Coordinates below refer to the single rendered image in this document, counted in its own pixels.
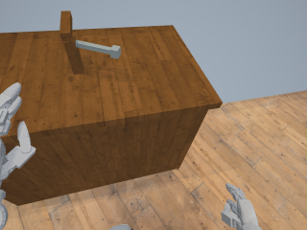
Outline counter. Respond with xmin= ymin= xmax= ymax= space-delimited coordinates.
xmin=0 ymin=11 xmax=223 ymax=206

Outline left robot hand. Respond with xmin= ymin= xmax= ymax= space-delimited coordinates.
xmin=0 ymin=82 xmax=35 ymax=188

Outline right robot hand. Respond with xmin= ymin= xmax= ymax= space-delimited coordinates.
xmin=221 ymin=183 xmax=259 ymax=230

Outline tap lever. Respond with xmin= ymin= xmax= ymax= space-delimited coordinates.
xmin=75 ymin=39 xmax=121 ymax=59

